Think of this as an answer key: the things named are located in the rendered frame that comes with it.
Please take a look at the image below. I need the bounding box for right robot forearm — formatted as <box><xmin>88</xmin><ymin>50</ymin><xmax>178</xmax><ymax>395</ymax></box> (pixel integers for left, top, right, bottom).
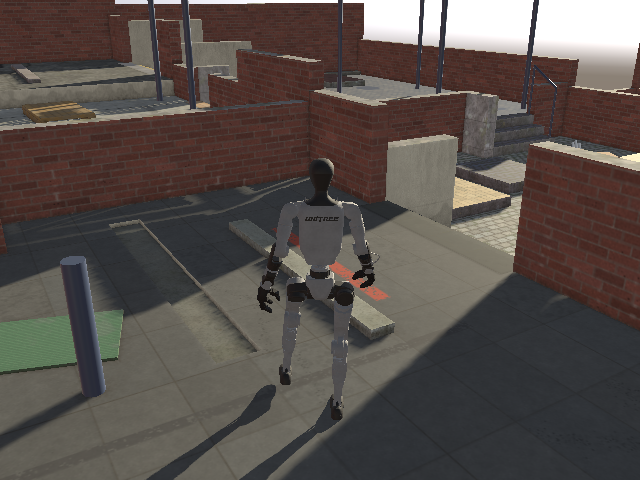
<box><xmin>357</xmin><ymin>240</ymin><xmax>374</xmax><ymax>274</ymax></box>

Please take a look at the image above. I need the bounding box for right robot upper arm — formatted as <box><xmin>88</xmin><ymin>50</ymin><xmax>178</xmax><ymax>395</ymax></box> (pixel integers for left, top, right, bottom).
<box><xmin>342</xmin><ymin>201</ymin><xmax>368</xmax><ymax>256</ymax></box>

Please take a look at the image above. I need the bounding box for left robot forearm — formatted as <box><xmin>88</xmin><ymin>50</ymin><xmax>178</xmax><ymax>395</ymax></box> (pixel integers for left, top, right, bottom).
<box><xmin>260</xmin><ymin>242</ymin><xmax>283</xmax><ymax>290</ymax></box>

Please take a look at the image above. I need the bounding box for left robot thigh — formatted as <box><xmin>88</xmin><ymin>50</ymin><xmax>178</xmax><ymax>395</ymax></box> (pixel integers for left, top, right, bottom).
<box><xmin>285</xmin><ymin>277</ymin><xmax>307</xmax><ymax>328</ymax></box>

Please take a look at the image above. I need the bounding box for left robot upper arm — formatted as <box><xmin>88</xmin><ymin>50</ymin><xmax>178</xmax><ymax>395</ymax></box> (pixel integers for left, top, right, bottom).
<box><xmin>273</xmin><ymin>201</ymin><xmax>301</xmax><ymax>258</ymax></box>

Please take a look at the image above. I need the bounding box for robot head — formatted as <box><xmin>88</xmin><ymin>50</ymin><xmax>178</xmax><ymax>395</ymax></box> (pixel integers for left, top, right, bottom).
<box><xmin>304</xmin><ymin>158</ymin><xmax>339</xmax><ymax>206</ymax></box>

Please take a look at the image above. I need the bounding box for robot right hand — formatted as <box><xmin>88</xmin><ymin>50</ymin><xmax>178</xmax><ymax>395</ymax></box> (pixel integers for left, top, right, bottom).
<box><xmin>352</xmin><ymin>270</ymin><xmax>376</xmax><ymax>288</ymax></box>

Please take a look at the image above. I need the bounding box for robot left hand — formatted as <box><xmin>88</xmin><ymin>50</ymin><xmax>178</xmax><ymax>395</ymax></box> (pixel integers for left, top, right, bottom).
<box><xmin>257</xmin><ymin>286</ymin><xmax>280</xmax><ymax>313</ymax></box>

